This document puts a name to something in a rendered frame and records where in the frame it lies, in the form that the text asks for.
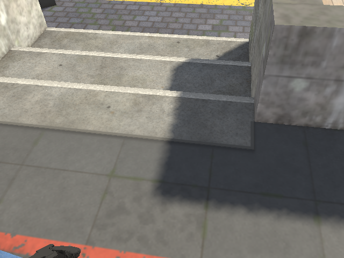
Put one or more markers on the left robot hand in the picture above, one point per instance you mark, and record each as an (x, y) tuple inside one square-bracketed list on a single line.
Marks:
[(51, 251)]

